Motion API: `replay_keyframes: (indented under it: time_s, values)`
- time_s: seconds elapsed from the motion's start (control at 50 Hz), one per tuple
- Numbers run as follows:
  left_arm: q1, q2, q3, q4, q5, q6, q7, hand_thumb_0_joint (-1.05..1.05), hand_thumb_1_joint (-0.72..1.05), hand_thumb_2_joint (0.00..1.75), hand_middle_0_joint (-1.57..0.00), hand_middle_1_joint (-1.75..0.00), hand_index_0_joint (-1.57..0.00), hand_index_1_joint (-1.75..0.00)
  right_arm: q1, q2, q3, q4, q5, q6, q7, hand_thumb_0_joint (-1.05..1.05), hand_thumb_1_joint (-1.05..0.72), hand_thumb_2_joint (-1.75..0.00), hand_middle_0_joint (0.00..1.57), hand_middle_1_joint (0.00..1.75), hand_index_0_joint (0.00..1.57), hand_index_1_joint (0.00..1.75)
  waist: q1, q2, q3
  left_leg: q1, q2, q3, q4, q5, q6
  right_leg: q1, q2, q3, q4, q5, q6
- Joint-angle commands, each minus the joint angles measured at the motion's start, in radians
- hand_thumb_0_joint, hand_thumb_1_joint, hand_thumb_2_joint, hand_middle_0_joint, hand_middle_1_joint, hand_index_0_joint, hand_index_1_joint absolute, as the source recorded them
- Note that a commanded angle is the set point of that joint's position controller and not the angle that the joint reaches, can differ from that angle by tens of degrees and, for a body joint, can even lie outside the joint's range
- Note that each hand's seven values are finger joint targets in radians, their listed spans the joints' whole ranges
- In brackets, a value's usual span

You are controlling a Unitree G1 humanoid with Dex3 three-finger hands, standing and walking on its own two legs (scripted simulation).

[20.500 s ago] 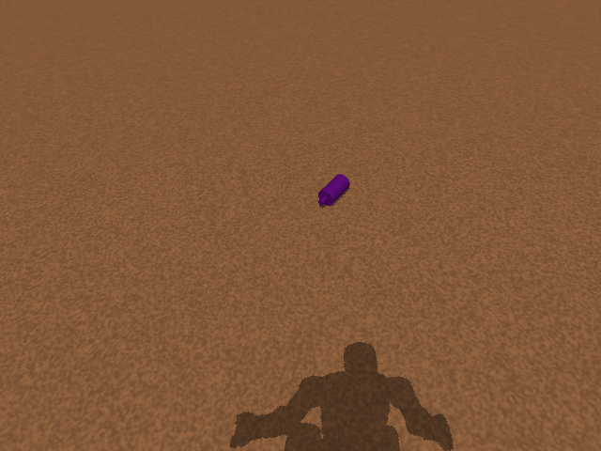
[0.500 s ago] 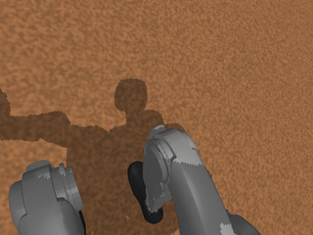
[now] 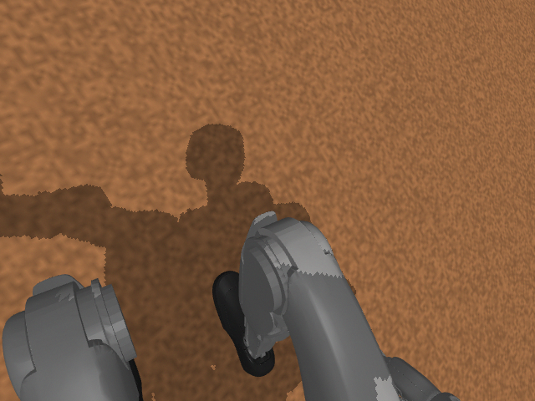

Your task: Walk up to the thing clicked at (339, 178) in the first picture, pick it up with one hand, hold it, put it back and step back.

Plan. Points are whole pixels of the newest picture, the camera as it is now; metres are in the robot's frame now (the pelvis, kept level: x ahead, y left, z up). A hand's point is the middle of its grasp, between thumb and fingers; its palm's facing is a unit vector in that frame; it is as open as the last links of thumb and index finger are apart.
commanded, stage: close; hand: left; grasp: from above
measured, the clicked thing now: out of the picture +0.43 +0.38 -0.26
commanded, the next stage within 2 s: settle in 1.22 s
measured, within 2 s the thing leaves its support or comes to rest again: leaves its support in 1.70 s
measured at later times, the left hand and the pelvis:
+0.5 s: hand out of the picture +0.42 +0.36 -0.25, palm faces -0.44 -0.19 -0.87, open 11.3 cm; pelvis +0.00 +0.00 +0.00, yaw +0 degrees
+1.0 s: hand out of the picture +0.42 +0.36 -0.24, palm faces -0.44 -0.18 -0.88, open 11.2 cm; pelvis +0.00 +0.00 +0.00, yaw +0 degrees
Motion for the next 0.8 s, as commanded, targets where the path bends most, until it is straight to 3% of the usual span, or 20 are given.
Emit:
replay_keyframes:
  time_s: [0.0, 0.02, 0.1, 0.12, 0.18, 0.2, 0.28, 0.3, 0.34, 0.4, 0.44, 0.56, 0.58, 0.6, 0.64, 0.68, 0.76, 0.78]
  values:
    - [-0.223, 0.247, 0.0, -0.123, -0.013, 0.001, 0.028, 0.0, -0.31, 0.84, -0.19, -0.99, -0.22, -0.96, 0.207, -0.324, -0.101, 0.018, 0.011, 0.003, -0.018, 0.0, -0.89, -0.9, 0.2, 0.3, 0.2, 0.3, -0.026, 0.515, -0.671, 0.476, 0.024, 0.059, -0.285, 0.271, -0.005, 0.403, 0.035, -0.045, -0.181, 0.242, -0.055]
    - [-0.229, 0.219, -0.022, -0.113, -0.018, -0.001, 0.021, 0.0, -0.29, 0.82, -0.21, -0.98, -0.23, -0.95, 0.2, -0.316, -0.095, 0.011, 0.01, 0.0, -0.015, 0.0, -0.89, -0.9, 0.2, 0.3, 0.2, 0.3, -0.037, 0.503, -0.648, 0.458, 0.024, 0.063, -0.276, 0.261, -0.001, 0.395, 0.036, -0.045, -0.182, 0.237, -0.054]
    - [-0.195, 0.273, 0.018, -0.104, -0.024, -0.006, 0.023, 0.0, -0.26, 0.84, -0.23, -0.98, -0.26, -0.96, 0.208, -0.332, -0.102, 0.022, 0.016, 0.011, -0.025, 0.0, -0.89, -0.9, 0.2, 0.3, 0.2, 0.3, -0.018, 0.505, -0.659, 0.463, 0.025, 0.05, -0.301, 0.261, -0.007, 0.392, 0.035, -0.054, -0.183, 0.226, -0.056]
    - [-0.187, 0.247, 0.007, -0.09, -0.018, -0.006, 0.015, 0.0, -0.24, 0.82, -0.25, -0.97, -0.27, -0.94, 0.216, -0.325, -0.103, 0.02, 0.012, 0.01, -0.022, 0.0, -0.89, -0.9, 0.2, 0.3, 0.2, 0.3, -0.036, 0.5, -0.617, 0.466, 0.027, 0.045, -0.296, 0.261, -0.009, 0.364, 0.029, -0.056, -0.173, 0.225, -0.054]
    - [-0.194, 0.234, -0.003, -0.114, -0.009, -0.015, 0.003, 0.0, -0.18, 0.79, -0.29, -0.95, -0.32, -0.92, 0.205, -0.323, -0.103, 0.012, 0.009, 0.017, -0.024, 0.0, -0.89, -0.9, 0.2, 0.3, 0.2, 0.3, -0.034, 0.53, -0.632, 0.508, 0.031, 0.035, -0.309, 0.279, -0.018, 0.355, 0.031, -0.062, -0.169, 0.233, -0.057]
    - [-0.194, 0.244, 0.002, -0.135, -0.013, -0.019, 0.007, 0.0, -0.17, 0.8, -0.29, -0.95, -0.32, -0.92, 0.199, -0.33, -0.107, 0.014, 0.011, 0.022, -0.027, 0.0, -0.89, -0.9, 0.2, 0.3, 0.2, 0.3, -0.02, 0.545, -0.663, 0.52, 0.03, 0.036, -0.316, 0.288, -0.02, 0.37, 0.033, -0.062, -0.173, 0.237, -0.058]
    - [-0.189, 0.196, -0.028, -0.093, -0.011, -0.023, -0.001, 0.0, -0.15, 0.8, -0.31, -0.94, -0.34, -0.91, 0.203, -0.315, -0.097, 0.014, 0.007, 0.021, -0.021, 0.0, -0.89, -0.9, 0.2, 0.3, 0.2, 0.3, -0.049, 0.507, -0.605, 0.488, 0.03, 0.038, -0.295, 0.278, -0.015, 0.349, 0.032, -0.065, -0.172, 0.24, -0.052]
    - [-0.207, 0.202, -0.042, -0.123, -0.007, -0.029, -0.003, 0.0, -0.14, 0.76, -0.31, -0.94, -0.34, -0.9, 0.203, -0.331, -0.104, 0.016, 0.01, 0.021, -0.024, 0.0, -0.89, -0.9, 0.2, 0.3, 0.2, 0.3, -0.047, 0.524, -0.622, 0.499, 0.029, 0.042, -0.297, 0.284, -0.014, 0.358, 0.035, -0.06, -0.18, 0.242, -0.053]
    - [-0.198, 0.254, -0.009, -0.141, -0.006, -0.033, 0.008, 0.0, -0.11, 0.76, -0.34, -0.92, -0.37, -0.89, 0.207, -0.337, -0.103, 0.016, 0.012, 0.026, -0.028, 0.0, -0.89, -0.9, 0.2, 0.3, 0.2, 0.3, -0.018, 0.545, -0.662, 0.514, 0.027, 0.044, -0.305, 0.3, -0.016, 0.386, 0.035, -0.058, -0.181, 0.251, -0.056]
    - [-0.155, 0.214, -0.023, -0.069, -0.001, -0.039, 0.012, 0.0, -0.06, 0.75, -0.37, -0.92, -0.4, -0.88, 0.2, -0.316, -0.084, 0.011, 0.006, 0.026, -0.024, 0.0, -0.89, -0.9, 0.2, 0.3, 0.2, 0.3, -0.036, 0.489, -0.592, 0.465, 0.028, 0.039, -0.301, 0.272, -0.014, 0.358, 0.034, -0.067, -0.175, 0.229, -0.052]
    - [-0.203, 0.237, -0.016, -0.111, 0.006, -0.049, 0.02, 0.0, -0.05, 0.75, -0.37, -0.93, -0.4, -0.9, 0.204, -0.328, -0.088, 0.01, 0.006, 0.027, -0.027, 0.0, -0.89, -0.9, 0.2, 0.3, 0.2, 0.3, -0.036, 0.528, -0.632, 0.506, 0.03, 0.03, -0.311, 0.287, -0.019, 0.361, 0.033, -0.068, -0.169, 0.24, -0.055]
    - [-0.19, 0.23, -0.033, -0.089, 0.007, -0.042, 0.028, 0.0, 0.05, 0.73, -0.45, -0.91, -0.48, -0.87, 0.191, -0.338, -0.09, 0.003, 0.0, 0.021, -0.031, 0.0, -0.89, -0.9, 0.2, 0.3, 0.2, 0.3, -0.038, 0.496, -0.612, 0.463, 0.027, 0.049, -0.3, 0.237, -0.008, 0.373, 0.039, -0.062, -0.193, 0.21, -0.052]
    - [-0.224, 0.252, -0.017, -0.111, 0.005, -0.044, 0.034, 0.0, 0.06, 0.74, -0.46, -0.9, -0.5, -0.87, 0.199, -0.328, -0.084, 0.008, 0.003, 0.02, -0.032, 0.0, -0.89, -0.9, 0.2, 0.3, 0.2, 0.3, -0.036, 0.505, -0.634, 0.473, 0.028, 0.046, -0.295, 0.245, -0.009, 0.372, 0.035, -0.063, -0.188, 0.217, -0.051]
    - [-0.222, 0.241, -0.027, -0.104, 0.013, -0.04, 0.033, 0.0, 0.09, 0.75, -0.49, -0.9, -0.52, -0.87, 0.207, -0.328, -0.084, 0.011, -0.002, 0.019, -0.03, 0.0, -0.89, -0.9, 0.2, 0.3, 0.2, 0.3, -0.045, 0.516, -0.639, 0.495, 0.028, 0.044, -0.293, 0.264, -0.011, 0.373, 0.034, -0.063, -0.182, 0.233, -0.051]
    - [-0.202, 0.233, -0.022, -0.081, 0.002, -0.037, 0.036, 0.0, 0.12, 0.76, -0.51, -0.9, -0.54, -0.86, 0.201, -0.32, -0.079, 0.011, 0.003, 0.016, -0.03, 0.0, -0.89, -0.9, 0.2, 0.3, 0.2, 0.3, -0.037, 0.485, -0.615, 0.463, 0.029, 0.039, -0.295, 0.257, -0.011, 0.369, 0.036, -0.067, -0.182, 0.228, -0.05]
    - [-0.196, 0.216, -0.039, -0.051, 0.002, -0.037, 0.037, 0.0, 0.16, 0.75, -0.53, -0.91, -0.57, -0.87, 0.205, -0.325, -0.072, 0.008, -0.005, 0.016, -0.031, 0.0, -0.89, -0.9, 0.2, 0.3, 0.2, 0.3, -0.055, 0.463, -0.591, 0.433, 0.027, 0.045, -0.289, 0.233, -0.004, 0.38, 0.039, -0.066, -0.195, 0.217, -0.048]
    - [-0.201, 0.233, -0.045, -0.061, -0.001, -0.032, 0.028, 0.0, 0.21, 0.74, -0.58, -0.88, -0.61, -0.84, 0.197, -0.332, -0.077, 0.004, 0.001, 0.008, -0.034, 0.0, -0.89, -0.9, 0.2, 0.3, 0.2, 0.3, -0.047, 0.474, -0.584, 0.448, 0.029, 0.041, -0.298, 0.213, -0.008, 0.358, 0.035, -0.063, -0.19, 0.197, -0.049]
    - [-0.21, 0.249, -0.032, -0.079, -0.007, -0.036, 0.03, 0.0, 0.23, 0.74, -0.59, -0.88, -0.62, -0.84, 0.19, -0.33, -0.075, 0.004, 0.005, 0.007, -0.033, 0.0, -0.89, -0.9, 0.2, 0.3, 0.2, 0.3, -0.034, 0.488, -0.594, 0.461, 0.031, 0.026, -0.31, 0.213, -0.013, 0.343, 0.031, -0.068, -0.182, 0.189, -0.05]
